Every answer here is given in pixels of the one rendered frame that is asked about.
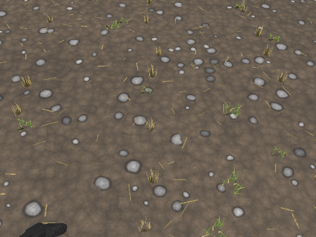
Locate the left robot hand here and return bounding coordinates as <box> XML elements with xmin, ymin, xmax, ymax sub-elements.
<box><xmin>19</xmin><ymin>222</ymin><xmax>67</xmax><ymax>237</ymax></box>

